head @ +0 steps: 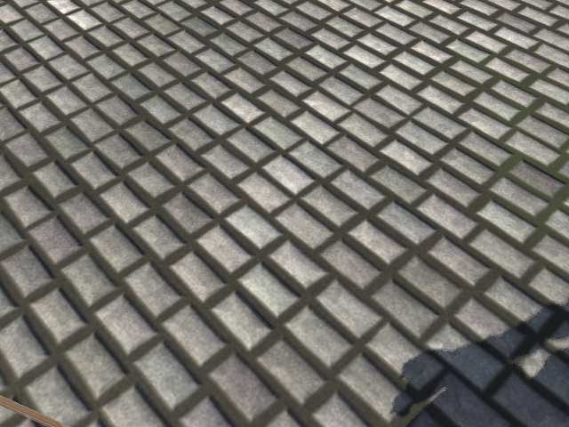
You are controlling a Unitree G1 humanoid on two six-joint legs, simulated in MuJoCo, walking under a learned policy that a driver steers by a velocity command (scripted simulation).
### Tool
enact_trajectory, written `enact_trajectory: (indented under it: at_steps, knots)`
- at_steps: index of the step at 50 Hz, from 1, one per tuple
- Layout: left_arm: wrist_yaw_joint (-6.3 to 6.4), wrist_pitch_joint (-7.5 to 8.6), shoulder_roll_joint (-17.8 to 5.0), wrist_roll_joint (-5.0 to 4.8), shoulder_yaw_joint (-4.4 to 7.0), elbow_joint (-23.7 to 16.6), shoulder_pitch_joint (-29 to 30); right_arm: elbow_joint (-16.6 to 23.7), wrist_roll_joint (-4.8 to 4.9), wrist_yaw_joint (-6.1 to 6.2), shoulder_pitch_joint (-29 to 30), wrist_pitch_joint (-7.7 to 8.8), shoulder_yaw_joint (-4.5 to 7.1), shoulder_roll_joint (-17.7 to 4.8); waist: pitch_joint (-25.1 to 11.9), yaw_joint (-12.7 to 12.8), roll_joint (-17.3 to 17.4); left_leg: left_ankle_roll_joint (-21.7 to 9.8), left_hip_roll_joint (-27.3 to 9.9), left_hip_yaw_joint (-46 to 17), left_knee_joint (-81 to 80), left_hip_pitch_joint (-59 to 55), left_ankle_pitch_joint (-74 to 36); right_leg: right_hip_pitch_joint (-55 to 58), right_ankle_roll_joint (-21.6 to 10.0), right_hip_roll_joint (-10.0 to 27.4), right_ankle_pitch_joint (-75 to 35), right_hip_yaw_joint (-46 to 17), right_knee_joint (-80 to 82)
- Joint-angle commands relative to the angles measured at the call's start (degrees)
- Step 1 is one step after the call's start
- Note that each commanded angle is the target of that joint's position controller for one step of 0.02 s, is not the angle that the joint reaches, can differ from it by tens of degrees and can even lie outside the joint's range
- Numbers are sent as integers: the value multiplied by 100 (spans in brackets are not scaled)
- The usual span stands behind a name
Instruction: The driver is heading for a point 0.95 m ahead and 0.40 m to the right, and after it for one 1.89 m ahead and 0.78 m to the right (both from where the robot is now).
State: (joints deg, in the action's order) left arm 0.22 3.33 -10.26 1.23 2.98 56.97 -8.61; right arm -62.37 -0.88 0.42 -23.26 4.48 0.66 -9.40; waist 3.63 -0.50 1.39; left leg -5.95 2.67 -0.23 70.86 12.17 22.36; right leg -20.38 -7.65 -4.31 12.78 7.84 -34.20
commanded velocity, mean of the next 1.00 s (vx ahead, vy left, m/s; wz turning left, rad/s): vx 0.49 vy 0.00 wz -0.40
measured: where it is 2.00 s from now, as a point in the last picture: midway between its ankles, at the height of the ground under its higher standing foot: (423, 227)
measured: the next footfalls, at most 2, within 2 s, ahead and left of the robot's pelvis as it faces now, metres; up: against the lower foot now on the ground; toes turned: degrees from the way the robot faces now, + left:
left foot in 0.44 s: +0.47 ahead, +0.11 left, +0.11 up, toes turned -4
right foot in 1.04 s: +0.68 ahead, -0.19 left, +0.11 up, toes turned -32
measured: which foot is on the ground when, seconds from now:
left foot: up 0.00-0.42, down 0.44-1.00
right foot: down 0.00-0.46, up 0.48-1.00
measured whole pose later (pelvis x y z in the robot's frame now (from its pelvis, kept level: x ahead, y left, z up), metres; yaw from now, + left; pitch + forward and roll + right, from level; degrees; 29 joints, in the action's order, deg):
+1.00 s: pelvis +0.56 -0.03 +0.12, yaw -26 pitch +2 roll +1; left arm -4.5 0.9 -11.7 -2.2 2.1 37.8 -0.4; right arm -53.0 0.6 1.8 -20.5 3.8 3.5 -14.8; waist 1.6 -5.1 -1.6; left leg 2.0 -3.0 22.2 19.3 -6.1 25.5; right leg -34.0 -6.5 2.3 8.9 6.2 -38.5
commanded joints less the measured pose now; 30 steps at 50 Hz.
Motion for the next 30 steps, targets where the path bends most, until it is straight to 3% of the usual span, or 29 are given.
enact_trajectory:
  at_steps: [1,2,3,4,6,10,13,14,15,16,17,18,19,20,21,22,23,24,25,26,27,28,29,30]
  knots:
    - [-37,-46,-347,-44,54,195,-866,614,-147,-94,176,3,191,-547,377,75,-165,-14,-428,-154,1865,2913,-258,1171,-973,2207,2669,-3487,2678]
    - [-12,-1,-203,10,-18,282,-965,642,-167,-134,167,-52,173,-432,383,-50,-98,26,-510,-168,1983,2865,-346,849,-801,1988,2294,-3093,2678]
    - [27,57,-194,4,-53,366,-1065,701,-161,-191,162,-125,140,-256,408,-189,-105,69,-633,-173,1911,2820,-500,494,-675,1822,1923,-2676,2680]
    - [39,113,-241,0,-65,506,-1251,790,-138,-187,307,-198,89,-84,444,-198,-178,98,-599,-28,2301,3074,-470,334,-670,1722,1430,-2381,2621]
    - [-13,198,-345,-19,-90,642,-1536,1095,-146,-160,743,-281,21,37,427,-187,-209,154,-699,108,2662,3867,-559,244,-685,1578,964,-2098,2525]
    - [-33,274,-341,-6,-188,766,-2142,1924,-217,-23,1982,-319,-123,145,442,42,-319,310,-829,345,3685,5739,-321,558,-887,1562,1268,-2435,2505]
    - [77,293,-402,13,-239,795,-2429,2644,-243,-14,2905,-236,-274,152,369,191,-194,314,-952,488,3263,6607,12,1096,-782,1416,816,-2532,2468]
    - [145,277,-336,-32,-263,871,-2566,2896,-259,-32,3154,-230,-322,162,314,248,-344,295,-993,469,2926,6576,104,1236,-764,1352,342,-2570,2476]
    - [216,260,-394,-8,-254,887,-2708,3086,-237,-51,3317,-227,-349,157,214,339,-436,297,-969,508,2690,6650,198,1577,-780,1358,-255,-2558,2503]
    - [261,215,-493,-12,-222,782,-2712,3138,-233,-103,3261,-238,-364,49,7,383,-296,340,-930,724,1874,6070,94,1679,-860,1308,-983,-2389,2733]
    - [323,159,-457,-59,-198,748,-2721,3274,-223,-138,3337,-258,-412,161,-151,413,-318,290,-962,600,979,5087,-153,1604,-822,1406,-1760,-2266,3025]
    - [303,115,-409,-90,-209,620,-2517,3237,-56,-177,3217,-280,-410,146,-198,374,-266,264,-741,878,11,4110,-270,1411,-803,1260,-2413,-1986,3194]
    - [259,109,-510,-72,-197,480,-2286,3175,23,-175,2883,-279,-412,232,-390,145,-551,151,-472,1010,-499,3050,-264,1341,-685,1312,-4060,-1745,2999]
    - [204,101,-723,-61,-157,362,-2207,3006,55,-139,2394,-278,-314,30,-825,-138,-659,52,-67,1189,-735,2158,5,1589,-572,1323,-6305,-1499,2309]
    - [145,98,-1028,-26,-66,295,-2246,2750,109,-85,1568,-255,-158,-290,-1379,-478,-892,-8,164,1102,-1068,1516,271,2145,-458,1407,-7640,-1525,1274]
    - [52,133,-1305,-89,57,195,-1970,2593,137,-45,683,-180,-39,-541,-1942,-1015,-1177,-169,44,647,-1728,607,-82,2296,-274,1470,-7994,-1484,-20]
    - [-36,237,-1018,-211,79,-74,-1817,2458,-38,-11,51,-40,164,-1020,-2526,-1176,-775,-405,-921,-929,-2549,-557,831,1329,-43,1022,-6437,-1377,-1853]
    - [-172,271,-300,-248,47,-585,-1781,2264,-156,-32,-208,-42,381,-1676,-3014,-894,1215,-815,-2601,-4428,-4600,-1723,1143,-642,322,-165,-502,-1171,-4225]
    - [-268,381,-3,-107,-56,-292,-1846,2412,-54,63,412,62,310,-1520,-3067,-780,1253,-1203,-2880,-6276,-5702,-1941,555,-1729,339,-307,143,-2599,-6231]
    - [-249,310,-98,-231,10,-551,-1636,2278,124,36,849,110,207,-1089,-2011,-473,708,-1042,-3009,-5195,-5574,-1119,355,-2262,374,-68,157,-2161,-7036]
    - [-197,207,-176,-205,-27,-855,-1108,1952,249,-43,987,159,52,-473,-1153,-281,77,-743,-2750,-3876,-5289,-283,238,-2525,239,296,95,-1568,-7428]
    - [-139,103,-272,-224,1,-1081,-862,1621,129,-129,1033,220,-38,-48,-652,-32,-440,-470,-2497,-2650,-5133,348,-174,-2596,75,587,-67,-1501,-7316]
    - [-103,-12,-209,-251,-21,-1161,-942,1344,-26,-204,1120,267,-95,229,-416,219,-348,-215,-2164,-1757,-5180,897,-497,-2400,-65,738,-388,-1615,-7137]
    - [-99,-84,-102,-340,-70,-1228,-1071,1151,-32,-250,1079,292,-60,245,-286,352,-97,-48,-1919,-1060,-5247,909,-818,-2445,-141,802,-498,-1663,-6828]
Velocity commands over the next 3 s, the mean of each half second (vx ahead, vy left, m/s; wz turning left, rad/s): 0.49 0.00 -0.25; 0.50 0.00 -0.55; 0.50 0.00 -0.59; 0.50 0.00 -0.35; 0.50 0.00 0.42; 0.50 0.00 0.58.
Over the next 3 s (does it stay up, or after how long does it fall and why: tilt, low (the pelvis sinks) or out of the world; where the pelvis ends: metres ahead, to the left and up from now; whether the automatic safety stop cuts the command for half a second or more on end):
stays up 1.40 -0.71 0.12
